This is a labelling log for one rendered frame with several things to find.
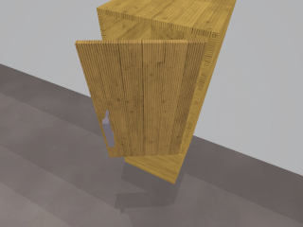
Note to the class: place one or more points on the handle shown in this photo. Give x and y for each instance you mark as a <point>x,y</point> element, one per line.
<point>109,134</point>

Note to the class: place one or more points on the cupboard door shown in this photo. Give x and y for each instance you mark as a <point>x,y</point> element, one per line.
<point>147,86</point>

